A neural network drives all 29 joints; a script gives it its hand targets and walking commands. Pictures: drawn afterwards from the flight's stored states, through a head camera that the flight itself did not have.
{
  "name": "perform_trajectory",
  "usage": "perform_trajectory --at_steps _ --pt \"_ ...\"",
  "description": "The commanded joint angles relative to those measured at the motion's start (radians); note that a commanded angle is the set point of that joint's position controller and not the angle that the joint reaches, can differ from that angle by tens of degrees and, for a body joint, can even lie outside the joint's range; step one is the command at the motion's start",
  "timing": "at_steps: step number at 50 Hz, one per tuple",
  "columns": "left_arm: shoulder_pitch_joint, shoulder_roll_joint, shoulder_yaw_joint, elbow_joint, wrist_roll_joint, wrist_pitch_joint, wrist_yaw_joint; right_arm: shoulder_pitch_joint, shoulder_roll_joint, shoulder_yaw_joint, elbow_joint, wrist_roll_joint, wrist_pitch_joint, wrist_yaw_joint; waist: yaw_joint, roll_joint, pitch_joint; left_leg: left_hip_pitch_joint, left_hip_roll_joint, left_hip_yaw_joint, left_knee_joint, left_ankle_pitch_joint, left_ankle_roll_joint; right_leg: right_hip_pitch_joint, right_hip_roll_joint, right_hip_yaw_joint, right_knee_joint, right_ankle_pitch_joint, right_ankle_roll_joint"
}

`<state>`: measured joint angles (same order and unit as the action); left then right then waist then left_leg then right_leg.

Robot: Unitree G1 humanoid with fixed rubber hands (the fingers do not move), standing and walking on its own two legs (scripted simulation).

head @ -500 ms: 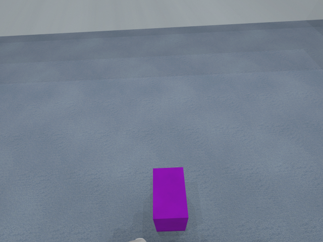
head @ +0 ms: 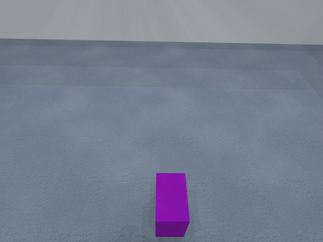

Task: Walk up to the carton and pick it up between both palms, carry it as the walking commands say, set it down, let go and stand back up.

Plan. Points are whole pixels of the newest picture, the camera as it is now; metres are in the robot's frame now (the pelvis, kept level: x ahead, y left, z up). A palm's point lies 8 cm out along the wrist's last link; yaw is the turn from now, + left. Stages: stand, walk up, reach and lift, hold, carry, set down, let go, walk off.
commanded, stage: walk up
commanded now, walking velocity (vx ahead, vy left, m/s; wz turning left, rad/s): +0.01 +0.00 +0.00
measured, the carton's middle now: (170, 205) +0.44 -0.04 -0.64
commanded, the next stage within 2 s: stand in 0.20 s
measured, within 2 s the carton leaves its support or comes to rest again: neither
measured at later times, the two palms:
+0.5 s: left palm out of the picture -0.04 +0.21 -0.15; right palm out of the picture +0.01 -0.22 -0.14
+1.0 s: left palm out of the picture +0.10 +0.21 -0.17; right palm out of the picture +0.14 -0.23 -0.15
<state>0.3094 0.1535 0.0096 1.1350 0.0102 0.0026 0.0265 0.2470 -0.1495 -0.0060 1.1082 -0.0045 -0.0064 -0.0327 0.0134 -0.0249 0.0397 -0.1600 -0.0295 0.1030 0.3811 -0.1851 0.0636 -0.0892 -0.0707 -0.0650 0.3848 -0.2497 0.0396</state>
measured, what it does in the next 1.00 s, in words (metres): stands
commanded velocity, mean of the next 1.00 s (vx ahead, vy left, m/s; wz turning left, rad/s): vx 0.00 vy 0.00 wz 0.00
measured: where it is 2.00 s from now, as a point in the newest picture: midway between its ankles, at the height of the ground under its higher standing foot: outside the picture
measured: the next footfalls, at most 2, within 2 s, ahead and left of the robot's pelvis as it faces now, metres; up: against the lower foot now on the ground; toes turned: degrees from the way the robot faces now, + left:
none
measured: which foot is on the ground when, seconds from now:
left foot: down 0.00-1.00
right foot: down 0.00-1.00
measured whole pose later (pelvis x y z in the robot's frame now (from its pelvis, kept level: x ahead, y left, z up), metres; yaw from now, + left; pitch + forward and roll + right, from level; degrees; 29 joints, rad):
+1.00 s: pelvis -0.03 +0.00 -0.05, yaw +2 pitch +14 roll -1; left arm 0.14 0.11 0.04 0.41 -0.02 0.46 0.06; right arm 0.06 -0.22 -0.06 0.52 -0.03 0.43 0.10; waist 0.02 -0.04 -0.02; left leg -0.77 -0.01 0.08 0.81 -0.30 0.08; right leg -0.69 -0.02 0.04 0.82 -0.39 0.00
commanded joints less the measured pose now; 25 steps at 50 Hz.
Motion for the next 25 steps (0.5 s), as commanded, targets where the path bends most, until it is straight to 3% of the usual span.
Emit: perform_trajectory --at_steps 1,4,5,9,13,25 --pt "0.093 0.066 0.009 -0.009 0.001 -0.01 0.007 0.032 -0.1 -0.019 -0.018 -0.003 -0.013 -0.001 0.007 0.023 0.045 -0.019 0.148 -0.184 -0.141 -0.073 -0.002 -0.064 -0.039 0.046 -0.051 0.05 -0.058" --pt "0.107 0.056 0.011 -0.001 0.001 -0.008 0.008 0.042 -0.086 -0.017 -0.016 -0.004 -0.011 0.0 0.011 0.0 0.08 -0.05 0.145 -0.181 -0.144 -0.109 -0.004 -0.078 -0.038 0.047 -0.05 0.03 -0.058" --pt "0.113 0.056 0.01 -0.002 0.002 -0.01 0.008 0.039 -0.1 -0.018 -0.015 -0.005 -0.011 0.001 0.006 0.032 0.076 -0.05 0.143 -0.18 -0.144 -0.113 -0.004 -0.082 -0.037 0.048 -0.053 0.028 -0.059" --pt "0.112 0.06 0.012 -0.006 0.002 -0.011 0.009 0.053 -0.105 -0.02 -0.013 -0.005 -0.012 0.001 0.002 0.031 0.083 -0.049 0.146 -0.179 -0.142 -0.125 -0.002 -0.096 -0.037 0.047 -0.052 0.024 -0.056" --pt "0.131 0.069 0.012 -0.007 0.002 -0.017 0.012 0.046 -0.092 -0.013 0.0 -0.002 -0.015 0.0 0.006 0.0 0.063 -0.043 0.136 -0.149 -0.102 -0.04 -0.016 -0.096 -0.052 0.074 -0.063 0.068 -0.058" --pt "0.153 0.052 0.012 -0.007 0.001 -0.02 0.016 0.044 -0.094 -0.009 0.003 -0.001 -0.018 -0.001 0.002 0.03 0.045 -0.02 0.136 -0.123 -0.069 0.032 -0.012 -0.112 -0.056 0.08 -0.049 0.114 -0.049"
